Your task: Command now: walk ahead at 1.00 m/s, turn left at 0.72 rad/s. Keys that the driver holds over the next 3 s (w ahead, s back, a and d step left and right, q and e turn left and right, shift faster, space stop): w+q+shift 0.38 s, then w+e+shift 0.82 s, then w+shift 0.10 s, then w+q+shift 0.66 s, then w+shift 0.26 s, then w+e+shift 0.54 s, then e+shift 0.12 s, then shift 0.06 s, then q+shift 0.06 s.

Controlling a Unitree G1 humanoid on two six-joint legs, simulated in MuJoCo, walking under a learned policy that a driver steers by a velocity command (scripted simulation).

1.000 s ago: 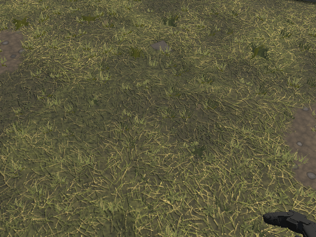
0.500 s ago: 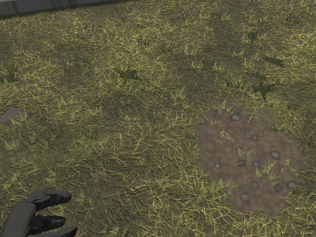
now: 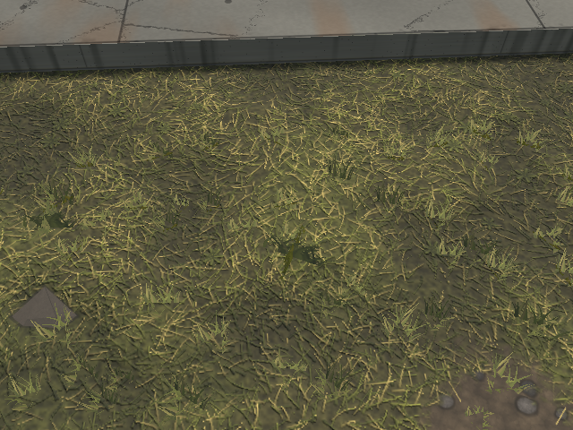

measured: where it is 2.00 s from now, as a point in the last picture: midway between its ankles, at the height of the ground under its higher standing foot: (271, 53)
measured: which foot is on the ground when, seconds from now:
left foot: up 0.00-0.02, down 0.04-0.50, up 0.52-0.86, down 0.88-1.00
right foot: down 0.00-0.04, up 0.06-0.46, down 0.48-0.86, up 0.88-1.00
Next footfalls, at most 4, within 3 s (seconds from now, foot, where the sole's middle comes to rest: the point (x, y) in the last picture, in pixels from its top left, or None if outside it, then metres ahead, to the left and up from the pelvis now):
0.04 left None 0.24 0.04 -0.75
0.48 right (309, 329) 0.70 -0.01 -0.75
0.88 left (188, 246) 0.94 0.33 -0.75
1.30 right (268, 140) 1.37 0.13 -0.75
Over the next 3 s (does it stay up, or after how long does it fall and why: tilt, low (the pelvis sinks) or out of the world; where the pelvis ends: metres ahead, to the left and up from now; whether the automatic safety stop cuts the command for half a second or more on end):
stays up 2.79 0.34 0.10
